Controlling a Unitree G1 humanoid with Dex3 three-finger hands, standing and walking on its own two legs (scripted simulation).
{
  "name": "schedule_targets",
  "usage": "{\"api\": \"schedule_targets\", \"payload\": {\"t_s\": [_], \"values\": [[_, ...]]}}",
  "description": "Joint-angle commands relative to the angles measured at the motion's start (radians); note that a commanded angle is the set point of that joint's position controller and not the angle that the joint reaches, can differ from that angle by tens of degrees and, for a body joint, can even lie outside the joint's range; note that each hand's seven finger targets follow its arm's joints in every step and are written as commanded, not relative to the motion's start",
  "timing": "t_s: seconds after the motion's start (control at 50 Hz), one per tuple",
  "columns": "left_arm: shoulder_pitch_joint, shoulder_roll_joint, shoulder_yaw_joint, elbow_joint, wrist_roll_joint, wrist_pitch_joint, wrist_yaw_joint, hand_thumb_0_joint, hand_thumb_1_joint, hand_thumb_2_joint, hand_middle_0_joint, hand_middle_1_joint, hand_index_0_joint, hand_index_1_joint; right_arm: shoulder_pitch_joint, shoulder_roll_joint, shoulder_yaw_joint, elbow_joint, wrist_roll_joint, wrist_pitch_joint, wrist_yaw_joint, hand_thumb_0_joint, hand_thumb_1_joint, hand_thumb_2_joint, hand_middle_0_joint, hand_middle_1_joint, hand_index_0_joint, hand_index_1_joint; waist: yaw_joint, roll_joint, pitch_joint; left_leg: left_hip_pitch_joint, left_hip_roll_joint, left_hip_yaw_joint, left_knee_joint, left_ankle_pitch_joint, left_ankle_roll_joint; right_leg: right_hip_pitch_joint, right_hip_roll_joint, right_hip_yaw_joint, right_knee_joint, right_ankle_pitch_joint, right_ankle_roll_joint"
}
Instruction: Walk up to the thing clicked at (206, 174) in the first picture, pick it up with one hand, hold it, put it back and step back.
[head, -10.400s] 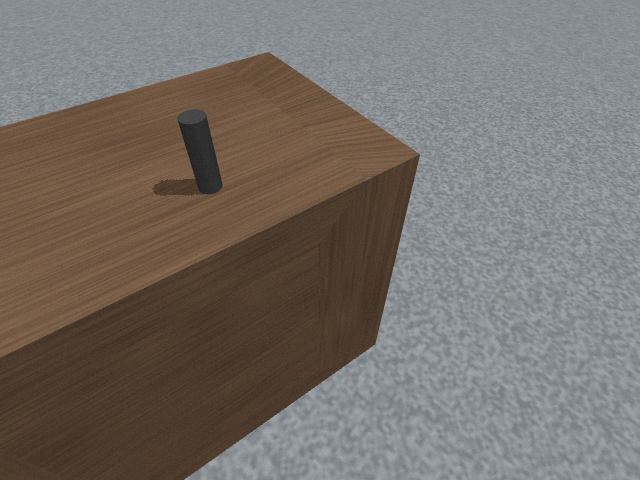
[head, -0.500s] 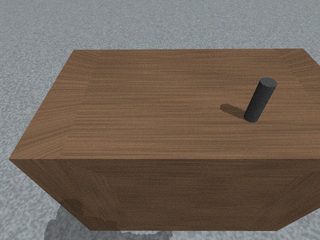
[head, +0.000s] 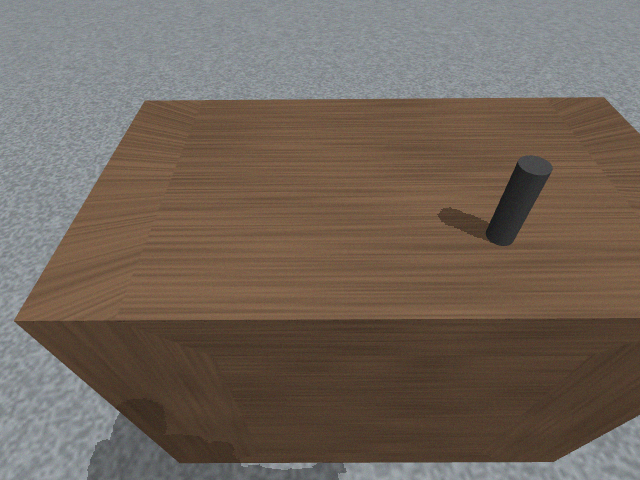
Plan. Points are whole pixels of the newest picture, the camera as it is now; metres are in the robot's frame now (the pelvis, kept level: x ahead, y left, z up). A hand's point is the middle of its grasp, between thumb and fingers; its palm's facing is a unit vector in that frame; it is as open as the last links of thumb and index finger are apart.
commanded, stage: stand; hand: right
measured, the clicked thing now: (515, 203) +0.46 -0.28 +0.09
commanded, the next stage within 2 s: rise first in 0.02 s
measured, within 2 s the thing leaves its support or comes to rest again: neither
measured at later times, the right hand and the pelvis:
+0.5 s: hand (526, 459) +0.17 -0.26 -0.10, palm faces +0.25 +0.90 -0.35, open 14.2 cm; pelvis +0.00 +0.01 -0.01, yaw -1 degrees
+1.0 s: hand (575, 415) +0.18 -0.25 +0.05, palm faces +0.38 +0.83 -0.41, open 17.5 cm; pelvis +0.00 +0.03 +0.00, yaw -2 degrees
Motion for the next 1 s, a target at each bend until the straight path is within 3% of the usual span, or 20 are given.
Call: {"api": "schedule_targets", "payload": {"t_s": [0.0, 0.1, 0.12, 0.14, 0.16, 0.18, 0.2, 0.24, 0.28, 0.3, 0.34, 0.42, 0.52, 0.62, 0.66, 0.72, 0.82, 0.86, 0.94, 0.98], "values": [[-0.037, 0.22, 0.047, -0.061, 0.004, -0.019, 0.011, 0.0, 0.9, 0.9, -0.2, -0.3, -0.2, -0.301, -0.034, -0.206, -0.036, -0.053, -0.003, -0.024, -0.019, 0.0, -0.9, -0.9, 0.2, 0.3, 0.2, 0.3, -0.005, -0.008, -0.065, -0.047, 0.09, -0.06, -0.039, 0.123, 0.056, 0.058, -0.144, 0.125, -0.048, 0.166, -0.004], [-0.036, 0.223, 0.048, -0.063, 0.002, -0.02, 0.011, 0.0, 0.82, 0.82, -0.12, -0.22, -0.12, -0.221, -0.035, -0.21, -0.039, -0.054, -0.001, -0.025, -0.019, 0.0, -0.82, -0.82, 0.12, 0.22, 0.12, 0.22, -0.006, -0.009, -0.071, -0.034, 0.091, -0.056, -0.037, 0.138, 0.058, 0.059, -0.144, 0.128, -0.049, 0.187, -0.006], [-0.387, 0.059, 0.033, -0.413, -0.085, -0.125, 0.017, 0.0, 0.74, 0.74, -0.04, -0.14, -0.04, -0.141, -0.386, -0.03, -0.008, -0.405, 0.072, -0.105, -0.028, 0.0, -0.74, -0.74, 0.066, 0.14, 0.056, 0.14, 0.004, -0.069, -0.065, -0.19, -0.055, 0.048, 0.09, 0.111, 0.054, -0.061, -0.031, 0.032, 0.049, 0.096, 0.016], [-0.32, 0.078, 0.014, -0.446, -0.109, -0.142, 0.037, 0.0, 0.66, 0.66, -0.029, -0.06, -0.018, -0.061, -0.373, -0.064, -0.01, -0.441, 0.11, -0.147, -0.047, 0.0, -0.66, -0.66, 0.061, 0.06, 0.055, 0.06, -0.03, -0.005, -0.108, -0.13, -0.066, 0.058, 0.057, 0.029, 0.063, -0.013, -0.046, 0.047, 0.009, 0.021, 0.023], [-0.202, 0.148, 0.046, -0.368, -0.112, -0.135, 0.052, 0.0, 0.58, 0.58, -0.024, -0.022, -0.015, -0.033, -0.264, -0.137, -0.043, -0.34, 0.112, -0.141, -0.065, 0.0, -0.58, -0.58, 0.058, 0.044, 0.054, 0.044, -0.008, 0.014, -0.048, -0.161, -0.065, 0.057, 0.052, -0.018, 0.061, -0.045, -0.043, 0.049, 0.004, -0.042, 0.018], [-0.121, 0.223, 0.127, -0.275, -0.104, -0.116, 0.067, 0.0, 0.5, 0.5, -0.029, -0.023, -0.02, -0.034, -0.202, -0.196, -0.109, -0.239, 0.106, -0.123, -0.083, 0.0, -0.5, -0.5, 0.061, 0.043, 0.055, 0.043, -0.004, -0.021, -0.045, -0.201, -0.062, 0.061, 0.085, -0.007, 0.059, -0.079, -0.033, 0.04, 0.03, -0.035, 0.018], [-0.108, 0.234, 0.152, -0.272, -0.097, -0.111, 0.073, 0.0, 0.42, 0.42, -0.031, -0.023, -0.024, -0.031, -0.221, -0.234, -0.152, -0.257, 0.098, -0.121, -0.092, 0.0, -0.42, -0.42, 0.061, 0.043, 0.054, 0.043, -0.006, -0.054, -0.095, -0.207, -0.056, 0.058, 0.109, 0.015, 0.06, -0.081, -0.026, 0.034, 0.059, -0.002, 0.018], [-0.137, 0.162, 0.132, -0.294, -0.081, -0.122, 0.079, 0.0, 0.26, 0.26, -0.038, -0.025, -0.034, -0.029, -0.206, -0.203, -0.162, -0.278, 0.072, -0.131, -0.1, 0.0, -0.26, -0.26, 0.06, 0.043, 0.054, 0.043, -0.016, -0.057, -0.216, -0.187, -0.051, 0.044, 0.125, 0.061, 0.062, -0.047, -0.025, 0.031, 0.101, 0.079, 0.02], [0.012, 0.161, 0.188, -0.312, -0.048, -0.113, 0.074, 0.0, 0.144, 0.143, -0.047, -0.032, -0.054, -0.024, 0.011, -0.224, -0.247, -0.327, 0.049, -0.12, -0.099, 0.0, -0.132, -0.175, 0.057, 0.045, 0.053, 0.045, -0.034, -0.045, -0.269, -0.157, -0.056, 0.051, 0.128, 0.136, 0.063, -0.032, -0.02, 0.03, 0.099, 0.159, 0.016], [0.098, 0.115, 0.172, -0.297, -0.046, -0.1, 0.071, 0.0, 0.069, 0.104, -0.052, -0.036, -0.065, -0.022, 0.099, -0.183, -0.238, -0.314, 0.053, -0.109, -0.097, 0.0, -0.058, -0.155, 0.055, 0.045, 0.052, 0.045, -0.024, -0.039, -0.261, -0.136, -0.064, 0.058, 0.118, 0.186, 0.061, -0.011, -0.023, 0.026, 0.091, 0.217, 0.017], [0.053, 0.126, 0.18, -0.381, -0.041, -0.096, 0.074, 0.0, -0.02, 0.064, -0.056, -0.036, -0.072, -0.018, 0.015, -0.215, -0.256, -0.464, 0.053, -0.108, -0.101, 0.0, 0.046, -0.13, 0.052, 0.047, 0.051, 0.047, -0.027, -0.079, -0.292, -0.108, -0.063, 0.058, 0.107, 0.258, 0.056, 0.016, -0.015, 0.021, 0.088, 0.281, 0.018], [-0.028, 0.029, 0.128, -0.475, -0.047, -0.083, 0.074, 0.0, -0.254, 0.045, -0.062, -0.037, -0.066, -0.032, -0.029, -0.129, -0.211, -0.636, 0.06, -0.096, -0.102, 0.0, 0.245, -0.094, 0.045, 0.051, 0.047, 0.051, -0.03, -0.086, -0.196, -0.123, -0.062, 0.06, 0.079, 0.187, 0.058, -0.028, -0.02, 0.017, 0.057, 0.185, 0.017], [-0.062, 0.086, 0.146, -0.668, -0.042, -0.099, 0.098, 0.0, -0.518, 0.013, -0.074, -0.042, -0.07, -0.046, -0.015, -0.172, -0.249, -0.817, 0.054, -0.11, -0.116, 0.0, 0.447, -0.056, 0.039, 0.053, 0.044, 0.053, -0.023, -0.043, -0.206, -0.099, -0.059, 0.063, 0.059, 0.178, 0.059, 0.02, -0.02, 0.021, 0.04, 0.182, 0.012], [0.007, 0.076, 0.159, -0.674, -0.036, -0.105, 0.11, 0.0, -0.543, 0.006, -0.069, -0.04, -0.067, -0.043, 0.076, -0.192, -0.303, -0.981, 0.057, -0.125, -0.121, 0.0, 0.526, -0.043, 0.036, 0.055, 0.042, 0.055, -0.043, -0.034, -0.154, -0.085, -0.049, 0.065, 0.05, 0.193, 0.049, 0.046, -0.01, 0.019, 0.035, 0.194, 0.005], [0.061, 0.033, 0.136, -0.665, -0.039, -0.103, 0.099, 0.0, -0.541, 0.006, -0.068, -0.039, -0.065, -0.041, 0.114, -0.153, -0.288, -1.044, 0.06, -0.132, -0.11, 0.0, 0.537, -0.041, 0.036, 0.055, 0.042, 0.056, -0.038, -0.03, -0.134, -0.086, -0.046, 0.066, 0.048, 0.208, 0.045, 0.052, -0.006, 0.013, 0.035, 0.201, 0.003], [0.147, 0.031, 0.153, -0.656, -0.041, -0.094, 0.089, 0.0, -0.547, 0.003, -0.065, -0.033, -0.061, -0.036, 0.159, -0.177, -0.337, -1.096, 0.062, -0.142, -0.097, 0.0, 0.566, -0.034, 0.035, 0.056, 0.041, 0.056, -0.03, -0.016, -0.104, -0.09, -0.044, 0.069, 0.042, 0.224, 0.038, 0.049, -0.001, 0.008, 0.032, 0.205, -0.001], [0.044, 0.075, 0.208, -0.665, -0.037, -0.095, 0.08, 0.0, -0.554, 0.01, -0.06, -0.03, -0.054, -0.037, 0.167, -0.19, -0.384, -1.203, 0.067, -0.164, -0.083, 0.0, 0.591, -0.029, 0.035, 0.056, 0.042, 0.057, -0.049, -0.02, -0.099, -0.083, -0.043, 0.069, 0.039, 0.2, 0.042, 0.049, -0.003, 0.014, 0.019, 0.196, 0.003], [0.025, 0.066, 0.209, -0.652, -0.037, -0.097, 0.079, 0.0, -0.552, 0.011, -0.06, -0.032, -0.055, -0.037, 0.168, -0.185, -0.384, -1.24, 0.07, -0.181, -0.08, 0.0, 0.582, -0.029, 0.037, 0.056, 0.042, 0.056, -0.052, -0.022, -0.085, -0.085, -0.038, 0.065, 0.033, 0.184, 0.042, 0.052, 0.0, 0.015, 0.017, 0.178, 0.001], [0.017, -0.006, 0.148, -0.646, -0.033, -0.102, 0.073, 0.0, -0.564, 0.02, -0.061, -0.033, -0.052, -0.042, 0.183, -0.184, -0.393, -1.311, 0.062, -0.215, -0.078, 0.0, 0.565, -0.032, 0.039, 0.055, 0.043, 0.055, -0.062, -0.015, -0.108, -0.059, -0.031, 0.063, 0.039, 0.221, 0.035, 0.061, 0.003, 0.015, 0.023, 0.203, -0.002], [0.004, 0.023, 0.167, -0.669, -0.028, -0.104, 0.076, 0.0, -0.57, 0.027, -0.061, -0.033, -0.05, -0.045, 0.189, -0.19, -0.401, -1.35, 0.06, -0.231, -0.078, 0.0, 0.561, -0.032, 0.04, 0.055, 0.043, 0.055, -0.062, -0.019, -0.113, -0.052, -0.031, 0.061, 0.035, 0.195, 0.037, 0.06, 0.005, 0.014, 0.018, 0.183, 0.0]]}}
